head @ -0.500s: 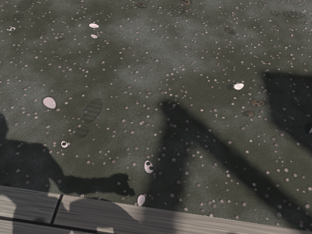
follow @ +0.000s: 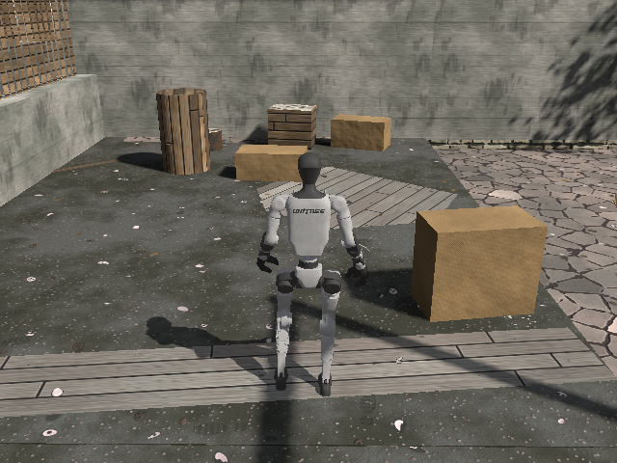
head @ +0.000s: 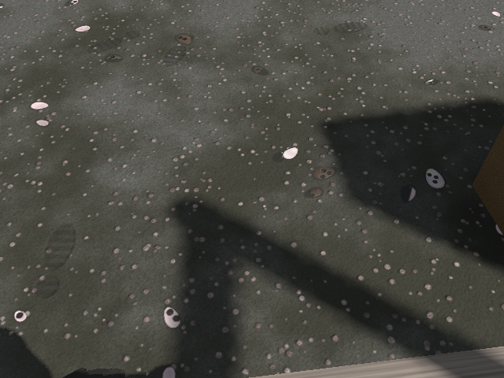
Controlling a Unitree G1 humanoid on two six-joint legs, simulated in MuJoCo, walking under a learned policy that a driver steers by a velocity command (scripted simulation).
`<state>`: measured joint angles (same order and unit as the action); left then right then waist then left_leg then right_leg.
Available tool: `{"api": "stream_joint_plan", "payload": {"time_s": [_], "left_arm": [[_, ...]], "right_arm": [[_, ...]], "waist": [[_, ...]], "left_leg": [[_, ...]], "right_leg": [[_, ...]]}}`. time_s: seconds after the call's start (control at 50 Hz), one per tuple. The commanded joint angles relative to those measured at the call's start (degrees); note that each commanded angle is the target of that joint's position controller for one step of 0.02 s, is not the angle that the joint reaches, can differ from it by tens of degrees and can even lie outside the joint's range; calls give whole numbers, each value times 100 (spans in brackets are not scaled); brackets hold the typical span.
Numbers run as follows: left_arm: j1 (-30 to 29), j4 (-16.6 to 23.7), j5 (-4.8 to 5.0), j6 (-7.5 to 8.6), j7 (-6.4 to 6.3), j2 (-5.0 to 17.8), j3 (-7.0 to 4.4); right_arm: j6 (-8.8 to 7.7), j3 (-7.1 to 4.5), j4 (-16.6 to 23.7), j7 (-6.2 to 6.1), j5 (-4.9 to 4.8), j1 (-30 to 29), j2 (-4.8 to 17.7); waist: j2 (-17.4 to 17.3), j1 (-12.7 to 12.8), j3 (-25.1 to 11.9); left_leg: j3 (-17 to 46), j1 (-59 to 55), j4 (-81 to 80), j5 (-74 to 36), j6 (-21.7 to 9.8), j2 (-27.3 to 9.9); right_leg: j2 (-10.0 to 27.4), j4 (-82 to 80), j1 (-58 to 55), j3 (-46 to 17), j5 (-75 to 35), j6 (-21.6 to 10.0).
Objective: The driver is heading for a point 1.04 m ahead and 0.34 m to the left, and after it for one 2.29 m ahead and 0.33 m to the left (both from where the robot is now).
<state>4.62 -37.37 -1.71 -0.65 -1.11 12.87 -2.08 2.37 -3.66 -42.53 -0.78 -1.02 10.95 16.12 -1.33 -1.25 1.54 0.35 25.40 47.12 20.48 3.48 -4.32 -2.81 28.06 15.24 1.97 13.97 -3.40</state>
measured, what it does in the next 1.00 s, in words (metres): walks ahead, turning left: left foot, then right foot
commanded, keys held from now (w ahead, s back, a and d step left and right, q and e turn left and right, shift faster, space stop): q+shift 0.52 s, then w+q+shift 0.12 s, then w+shift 0.04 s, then w+e+shift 0.18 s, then e+shift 0.14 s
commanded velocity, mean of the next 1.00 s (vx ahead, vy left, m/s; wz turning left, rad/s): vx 0.24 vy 0.00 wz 0.51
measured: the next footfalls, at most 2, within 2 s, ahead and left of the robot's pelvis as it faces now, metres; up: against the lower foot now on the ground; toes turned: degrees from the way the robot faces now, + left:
left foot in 0.16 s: +0.02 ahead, +0.13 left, +0.00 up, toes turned +11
right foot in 0.64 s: +0.17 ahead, -0.03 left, +0.00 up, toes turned +44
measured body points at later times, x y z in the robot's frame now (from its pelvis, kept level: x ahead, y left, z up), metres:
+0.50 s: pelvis +0.02 +0.04 +0.01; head +0.05 +0.10 +0.45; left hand +0.10 +0.38 -0.09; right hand +0.28 -0.17 -0.06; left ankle -0.02 +0.12 -0.74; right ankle +0.13 -0.10 -0.68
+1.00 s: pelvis +0.16 +0.14 +0.00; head +0.20 +0.15 +0.45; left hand -0.07 +0.32 -0.11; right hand +0.49 +0.11 -0.06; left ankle +0.15 +0.28 -0.74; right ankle +0.14 -0.05 -0.74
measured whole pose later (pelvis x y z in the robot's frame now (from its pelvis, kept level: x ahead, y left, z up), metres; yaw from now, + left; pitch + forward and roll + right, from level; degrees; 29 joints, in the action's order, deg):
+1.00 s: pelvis +0.16 +0.14 +0.00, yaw +32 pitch +4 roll +0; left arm 32.3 -48.9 2.0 2.3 -0.4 14.7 -3.6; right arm -5.4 -0.7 -32.1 1.0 -0.7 2.6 15.3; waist -1.9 7.9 -0.1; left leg 4.1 22.9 25.3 7.3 0.8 0.9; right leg -1.6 23.1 4.5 -12.8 22.2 0.1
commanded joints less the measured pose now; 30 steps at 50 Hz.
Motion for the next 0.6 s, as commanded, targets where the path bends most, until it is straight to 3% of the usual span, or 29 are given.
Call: {"api": "stream_joint_plan", "payload": {"time_s": [0.02,0.1,0.14,0.16,0.18,0.2,0.22,0.24,0.26,0.28,0.3,0.36,0.4,0.52,0.56,0.6], "left_arm": [[167,190,52,-12,-76,1264,-403],[17,201,125,-74,-144,1174,-428],[-149,214,215,-120,-169,1154,-455],[3,142,251,-125,-165,1057,-460],[90,220,121,-105,-148,836,-435],[-659,680,-7,-31,-136,643,-351],[-837,666,26,36,-117,782,-380],[-716,595,122,64,-88,844,-408],[-574,478,124,80,-109,862,-430],[-548,453,88,79,-138,936,-457],[-527,438,100,83,-124,888,-459],[-412,366,157,109,-70,745,-416],[-502,370,169,131,-70,715,-403],[-548,323,202,235,-4,841,-437],[-433,287,282,324,82,917,-461],[-264,241,412,444,148,999,-525]], "right_arm": [[-78,-192,650,16,-50,-495,793],[-73,-170,628,129,-72,-135,564],[-73,-189,544,180,-91,200,502],[-82,-248,504,155,-59,394,625],[-109,-433,560,59,-26,569,1261],[-190,-546,673,62,136,712,1826],[-296,-479,736,85,254,821,1540],[-365,-445,726,63,199,578,1405],[-353,-443,774,11,60,272,1310],[-298,-390,829,-53,-74,66,1164],[-234,-351,874,-118,-108,5,1085],[-129,-376,942,-198,-51,93,1139],[-88,-407,972,-226,-63,130,1209],[18,-456,1192,-207,-39,-134,1307],[17,-418,1225,-173,-99,-104,1226],[-34,-348,1275,-100,-83,-198,1174]], "waist": [[874,386,-147],[779,223,-447],[751,-3,-572],[492,-72,-572],[-786,46,-624],[-1956,-123,-608],[-1010,-358,-1005],[-630,-140,-882],[-268,20,-781],[-245,80,-728],[-344,136,-774],[-355,128,-837],[-425,84,-774],[-823,36,-685],[-854,-8,-826],[-1057,92,-533]], "left_leg": [[-104,266,132,422,-87,-42],[-335,67,-252,506,-207,27],[-570,-523,-1247,-240,-385,234],[-324,-995,-1954,-1089,-597,294],[1335,-1858,-2499,-2960,-1092,-610],[3430,-2483,-2666,-4686,-2330,-1720],[3243,-2780,-2679,-4491,-2565,-1745],[2709,-2782,-2566,-4298,-2254,-1399],[2322,-2711,-2489,-4037,-1926,-1072],[2159,-2655,-2487,-3965,-1752,-947],[2046,-2479,-2494,-4051,-1683,-779],[2026,-2488,-2481,-3922,-1625,-529],[2203,-2458,-2439,-3608,-1575,-447],[2890,-1878,-2227,-2993,-1435,-245],[3181,-1600,-2473,-680,-1438,-127],[3491,-858,-2724,1291,-1448,19]], "right_leg": [[2013,-958,-421,-1262,-1054,-1110],[2159,-450,-945,-953,-2500,-980],[1995,16,-857,-523,-2491,-652],[1720,568,-570,-181,-1900,-275],[1057,2049,579,467,-397,320],[-115,3379,2376,156,2429,745],[-6,4216,2671,-659,2623,712],[105,4363,2778,-820,2099,635],[187,4185,2848,-821,1596,635],[259,3958,2837,-853,1244,669],[204,3927,2566,-828,1000,729],[-18,3328,2370,-788,583,857],[-112,2704,2297,-834,474,923],[-292,1466,1533,-991,340,915],[-255,942,1047,-977,337,801],[-209,348,209,-878,435,683]]}}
